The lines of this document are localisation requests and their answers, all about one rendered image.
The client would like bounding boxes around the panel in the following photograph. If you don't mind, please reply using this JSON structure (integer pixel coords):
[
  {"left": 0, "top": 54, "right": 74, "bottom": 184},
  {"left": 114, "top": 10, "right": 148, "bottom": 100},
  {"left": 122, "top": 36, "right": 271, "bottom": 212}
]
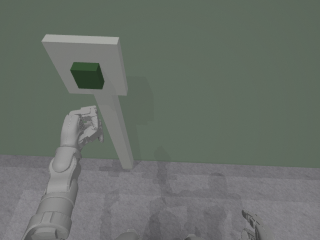
[{"left": 41, "top": 34, "right": 134, "bottom": 170}]

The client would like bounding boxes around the left robot hand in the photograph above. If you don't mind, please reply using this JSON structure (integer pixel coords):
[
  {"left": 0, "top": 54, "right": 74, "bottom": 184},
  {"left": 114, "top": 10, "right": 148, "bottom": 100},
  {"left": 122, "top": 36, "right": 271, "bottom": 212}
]
[{"left": 60, "top": 105, "right": 104, "bottom": 152}]

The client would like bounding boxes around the left robot shin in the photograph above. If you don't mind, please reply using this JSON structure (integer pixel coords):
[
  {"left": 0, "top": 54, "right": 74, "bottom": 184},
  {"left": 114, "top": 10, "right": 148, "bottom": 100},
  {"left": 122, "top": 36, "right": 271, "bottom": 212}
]
[{"left": 126, "top": 229, "right": 136, "bottom": 233}]

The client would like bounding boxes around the robot shin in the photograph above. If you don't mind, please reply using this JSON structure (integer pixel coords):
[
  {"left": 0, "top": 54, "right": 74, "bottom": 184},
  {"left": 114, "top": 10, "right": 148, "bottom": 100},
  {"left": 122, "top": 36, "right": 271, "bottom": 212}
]
[
  {"left": 126, "top": 229, "right": 136, "bottom": 233},
  {"left": 186, "top": 234, "right": 196, "bottom": 238}
]

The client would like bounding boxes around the right robot shin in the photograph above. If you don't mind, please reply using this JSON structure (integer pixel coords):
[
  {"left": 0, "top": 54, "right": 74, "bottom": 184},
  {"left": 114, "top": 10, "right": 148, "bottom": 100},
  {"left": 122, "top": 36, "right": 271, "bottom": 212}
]
[{"left": 186, "top": 234, "right": 196, "bottom": 238}]

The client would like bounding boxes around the left robot forearm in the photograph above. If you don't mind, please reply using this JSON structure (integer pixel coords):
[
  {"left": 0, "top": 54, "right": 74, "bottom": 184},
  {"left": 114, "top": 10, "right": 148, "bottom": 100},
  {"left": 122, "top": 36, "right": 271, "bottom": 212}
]
[{"left": 21, "top": 146, "right": 82, "bottom": 240}]

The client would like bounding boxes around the button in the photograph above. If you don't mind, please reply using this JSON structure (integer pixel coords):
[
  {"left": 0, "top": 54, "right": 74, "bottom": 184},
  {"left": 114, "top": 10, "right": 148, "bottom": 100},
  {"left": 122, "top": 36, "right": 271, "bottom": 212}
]
[{"left": 70, "top": 62, "right": 105, "bottom": 90}]

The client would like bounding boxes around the right robot hand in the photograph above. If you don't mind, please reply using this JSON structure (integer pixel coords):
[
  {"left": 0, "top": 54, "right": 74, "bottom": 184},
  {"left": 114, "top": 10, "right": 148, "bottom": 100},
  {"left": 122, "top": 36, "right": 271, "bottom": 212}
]
[{"left": 238, "top": 209, "right": 276, "bottom": 240}]

